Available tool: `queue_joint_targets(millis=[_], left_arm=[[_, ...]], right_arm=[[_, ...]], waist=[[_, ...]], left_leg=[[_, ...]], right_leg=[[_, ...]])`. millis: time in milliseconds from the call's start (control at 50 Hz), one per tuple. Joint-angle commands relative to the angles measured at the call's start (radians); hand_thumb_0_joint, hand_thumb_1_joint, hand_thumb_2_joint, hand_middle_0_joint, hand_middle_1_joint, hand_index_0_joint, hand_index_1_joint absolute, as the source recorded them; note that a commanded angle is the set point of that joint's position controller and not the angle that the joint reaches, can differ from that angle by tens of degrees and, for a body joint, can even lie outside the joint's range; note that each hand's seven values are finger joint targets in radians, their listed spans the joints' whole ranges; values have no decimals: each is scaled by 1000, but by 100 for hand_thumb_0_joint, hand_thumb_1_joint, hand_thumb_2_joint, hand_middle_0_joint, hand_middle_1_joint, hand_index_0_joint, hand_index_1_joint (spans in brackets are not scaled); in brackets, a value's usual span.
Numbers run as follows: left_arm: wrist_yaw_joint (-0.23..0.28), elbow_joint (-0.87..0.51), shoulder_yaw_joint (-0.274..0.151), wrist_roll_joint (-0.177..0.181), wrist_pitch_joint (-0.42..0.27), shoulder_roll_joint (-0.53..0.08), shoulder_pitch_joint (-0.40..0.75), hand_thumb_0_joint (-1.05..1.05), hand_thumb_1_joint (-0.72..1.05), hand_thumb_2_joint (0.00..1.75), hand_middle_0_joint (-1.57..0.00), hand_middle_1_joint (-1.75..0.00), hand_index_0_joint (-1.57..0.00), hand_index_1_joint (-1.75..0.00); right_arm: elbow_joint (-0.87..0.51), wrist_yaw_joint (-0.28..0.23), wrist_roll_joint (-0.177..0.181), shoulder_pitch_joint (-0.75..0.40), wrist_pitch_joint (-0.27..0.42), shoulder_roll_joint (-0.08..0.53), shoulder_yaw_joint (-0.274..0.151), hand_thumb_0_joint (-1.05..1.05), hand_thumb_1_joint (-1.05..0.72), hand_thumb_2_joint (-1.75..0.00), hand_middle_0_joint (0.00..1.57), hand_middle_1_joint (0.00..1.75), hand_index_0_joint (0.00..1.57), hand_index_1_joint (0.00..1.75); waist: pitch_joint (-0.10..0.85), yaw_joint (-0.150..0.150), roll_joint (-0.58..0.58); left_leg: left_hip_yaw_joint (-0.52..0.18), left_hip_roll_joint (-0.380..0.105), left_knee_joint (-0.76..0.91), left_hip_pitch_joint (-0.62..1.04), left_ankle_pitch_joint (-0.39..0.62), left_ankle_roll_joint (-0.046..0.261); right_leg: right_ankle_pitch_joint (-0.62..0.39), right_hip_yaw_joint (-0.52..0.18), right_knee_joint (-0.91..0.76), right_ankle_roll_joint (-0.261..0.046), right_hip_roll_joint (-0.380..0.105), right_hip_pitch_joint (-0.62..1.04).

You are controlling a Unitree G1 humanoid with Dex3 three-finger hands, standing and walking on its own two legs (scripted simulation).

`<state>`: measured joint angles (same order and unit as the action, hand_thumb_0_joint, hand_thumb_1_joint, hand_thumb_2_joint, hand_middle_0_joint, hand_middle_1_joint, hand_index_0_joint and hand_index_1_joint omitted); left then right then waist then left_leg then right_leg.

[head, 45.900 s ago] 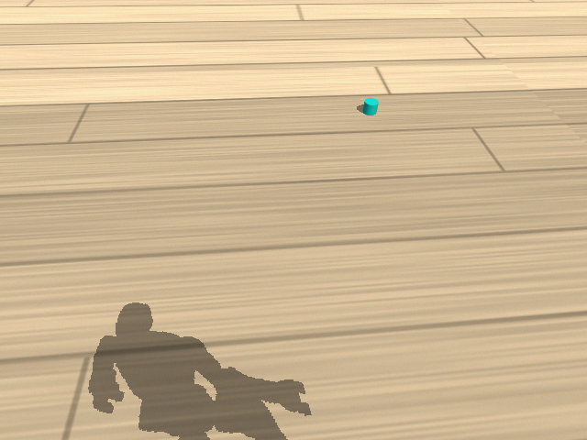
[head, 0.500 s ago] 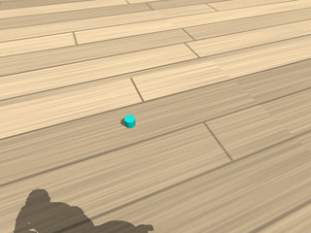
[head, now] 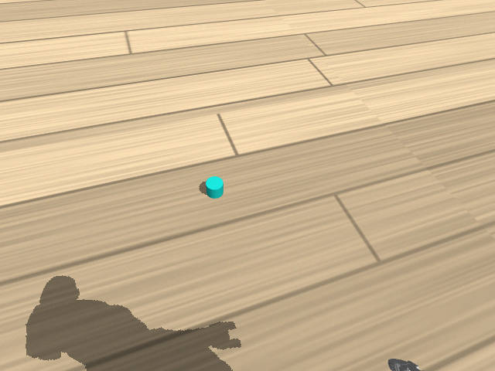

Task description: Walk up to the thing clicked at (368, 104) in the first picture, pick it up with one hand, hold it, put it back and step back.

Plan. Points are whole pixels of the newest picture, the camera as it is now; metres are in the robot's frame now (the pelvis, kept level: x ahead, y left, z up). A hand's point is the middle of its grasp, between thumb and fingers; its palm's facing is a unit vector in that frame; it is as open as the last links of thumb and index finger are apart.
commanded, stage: step back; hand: left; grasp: from above
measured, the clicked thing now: (214, 187) +1.03 +0.16 -0.73
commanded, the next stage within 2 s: stand in 0.12 s
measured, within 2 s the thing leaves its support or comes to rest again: neither
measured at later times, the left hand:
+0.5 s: hand out of the picture +0.10 +0.25 -0.14, palm faces -0.04 -0.94 -0.34, open 7.4 cm
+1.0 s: hand out of the picture +0.07 +0.26 -0.14, palm faces -0.05 -0.94 -0.34, open 7.4 cm
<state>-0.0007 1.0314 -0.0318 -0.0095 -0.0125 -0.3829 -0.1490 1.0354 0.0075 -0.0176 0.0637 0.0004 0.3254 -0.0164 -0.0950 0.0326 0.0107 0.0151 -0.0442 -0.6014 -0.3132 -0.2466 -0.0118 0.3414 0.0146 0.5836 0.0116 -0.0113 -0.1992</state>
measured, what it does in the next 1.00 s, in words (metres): stands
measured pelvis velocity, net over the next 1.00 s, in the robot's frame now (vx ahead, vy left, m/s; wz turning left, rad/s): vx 0.00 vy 0.00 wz -0.01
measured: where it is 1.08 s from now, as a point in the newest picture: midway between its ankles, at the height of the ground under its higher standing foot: outside the picture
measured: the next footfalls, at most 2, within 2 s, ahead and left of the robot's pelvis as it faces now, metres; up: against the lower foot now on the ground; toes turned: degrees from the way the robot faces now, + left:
none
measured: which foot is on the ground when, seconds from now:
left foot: down 0.00-1.00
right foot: down 0.00-1.00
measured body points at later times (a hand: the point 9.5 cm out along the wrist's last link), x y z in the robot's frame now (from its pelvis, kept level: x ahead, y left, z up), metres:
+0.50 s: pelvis +0.01 +0.00 +0.02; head +0.01 +0.00 +0.47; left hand +0.10 +0.30 -0.11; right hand +0.09 -0.30 -0.11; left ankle +0.05 +0.13 -0.73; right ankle -0.02 -0.13 -0.73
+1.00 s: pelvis +0.00 +0.00 +0.02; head +0.01 +0.01 +0.47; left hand +0.07 +0.31 -0.12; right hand +0.07 -0.29 -0.12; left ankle +0.05 +0.13 -0.73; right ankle -0.02 -0.13 -0.73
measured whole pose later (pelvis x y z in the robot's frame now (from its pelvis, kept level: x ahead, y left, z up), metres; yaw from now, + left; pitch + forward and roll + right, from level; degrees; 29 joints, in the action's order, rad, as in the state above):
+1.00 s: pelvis +0.00 +0.00 +0.02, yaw -1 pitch -2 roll +0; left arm -0.01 1.14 0.01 -0.01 -0.02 -0.36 -0.13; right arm 1.16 0.02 -0.01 0.11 0.01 0.34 0.00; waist -0.06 0.00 0.00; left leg 0.04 -0.03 -0.33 -0.18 -0.11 -0.01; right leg 0.22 0.00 0.34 0.02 -0.03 -0.08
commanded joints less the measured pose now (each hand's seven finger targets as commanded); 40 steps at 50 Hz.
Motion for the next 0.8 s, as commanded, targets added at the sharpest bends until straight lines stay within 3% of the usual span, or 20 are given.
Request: queue_joint_targets(millis=[0, 40, 80, 100, 160, 220, 360, 420, 540, 600, 640, 660, 760, 780], left_arm=[[12, -30, -44, 1, -29, -209, 16, 0, 90, 90, -20, -30, -20, -30], [15, -17, -44, 3, -32, -205, 21, 0, 90, 90, -20, -30, -20, -30], [16, -12, -42, 1, -32, -207, 40, 0, 90, 90, -20, -30, -20, -30], [9, 6, -14, 3, -33, -170, 43, 0, 90, 90, -20, -30, -20, -30], [8, 13, -14, 5, -30, -182, 77, 0, 90, 90, -20, -30, -20, -30], [9, 22, -11, 5, -34, -189, 85, 0, 90, 90, -20, -30, -20, -30], [8, 36, -12, 3, -31, -188, 100, 0, 90, 90, -20, -30, -20, -30], [7, 35, -10, 3, -33, -186, 99, 0, 90, 90, -20, -30, -20, -30], [5, 39, -11, 1, -27, -186, 95, 0, 90, 90, -20, -30, -20, -30], [2, 45, -10, 0, -21, -181, 88, 0, 90, 90, -20, -30, -20, -30], [1, 42, -11, -1, -22, -190, 88, 0, 90, 90, -20, -30, -20, -30], [-1, 43, -9, 0, -21, -180, 85, 0, 90, 90, -20, -30, -20, -30], [-1, 39, -9, 1, -21, -188, 83, 0, 90, 90, -20, -30, -20, -30], [1, 38, -8, -1, -22, -188, 83, 0, 90, 90, -20, -30, -20, -30]], right_arm=[[-39, -15, 5, -73, 28, 236, -48, 0, -90, -90, 20, 30, 20, 30], [-23, -14, 9, -78, 30, 235, -48, 0, -90, -90, 20, 30, 20, 30], [-13, -14, 10, -91, 29, 225, -44, 0, -90, -90, 20, 30, 20, 30], [-5, -9, 16, -58, 33, 227, -40, 0, -90, -90, 20, 30, 20, 30], [12, -6, 12, -79, 35, 226, -40, 0, -90, -90, 20, 30, 20, 30], [21, -5, 13, -78, 35, 219, -37, 0, -90, -90, 20, 30, 20, 30], [38, -2, 11, -85, 35, 215, -36, 0, -90, -90, 20, 30, 20, 30], [43, -2, 10, -78, 37, 222, -37, 0, -90, -90, 20, 30, 20, 30], [52, -4, 9, -60, 36, 229, -35, 0, -90, -90, 20, 30, 20, 30], [60, -3, 9, -46, 32, 238, -34, 0, -90, -90, 20, 30, 20, 30], [56, -2, 8, -45, 33, 236, -36, 0, -90, -90, 20, 30, 20, 30], [58, -3, 9, -31, 32, 235, -34, 0, -90, -90, 20, 30, 20, 30], [61, -3, 6, -18, 31, 239, -33, 0, -90, -90, 20, 30, 20, 30], [59, -3, 6, -21, 32, 233, -33, 0, -90, -90, 20, 30, 20, 30]], waist=[[146, -21, -79], [180, -20, -58], [171, -22, -35], [180, -45, -27], [151, -38, -21], [161, -38, 4], [118, -33, -6], [138, -32, -10], [123, -34, -18], [64, -35, -30], [96, -37, -12], [85, -41, -23], [88, -42, -14], [99, -41, -8]], left_leg=[[-115, -109, 181, 113, 109, 53], [-86, -108, 147, 166, 255, 56], [-69, -105, 160, 175, 270, 52], [-88, -94, 182, 221, 285, 47], [-91, -101, 228, 237, 275, 42], [-78, -99, 243, 254, 331, 37], [-77, -94, 303, 236, 213, 22], [-72, -96, 302, 246, 248, 19], [-76, -95, 323, 227, 152, 21], [-96, -93, 364, 173, 10, 16], [-89, -93, 344, 208, 69, 18], [-92, -92, 351, 193, 31, 18], [-97, -94, 346, 186, 32, 23], [-95, -94, 338, 197, 78, 21]], right_leg=[[-244, -110, -140, -57, -86, 13], [-331, -107, -149, -51, -94, 33], [-357, -111, -173, -46, -99, 41], [-359, -112, -203, -38, -110, 43], [-301, -102, -246, -26, -105, 43], [-378, -99, -265, -21, -117, 83], [-235, -100, -316, -22, -121, 72], [-270, -100, -313, -22, -123, 83], [-198, -104, -328, -26, -121, 73], [-87, -97, -340, -22, -105, 31], [-121, -106, -336, -28, -115, 37], [-96, -102, -340, -26, -110, 22], [-100, -106, -336, -28, -113, 28], [-124, -105, -332, -28, -115, 35]])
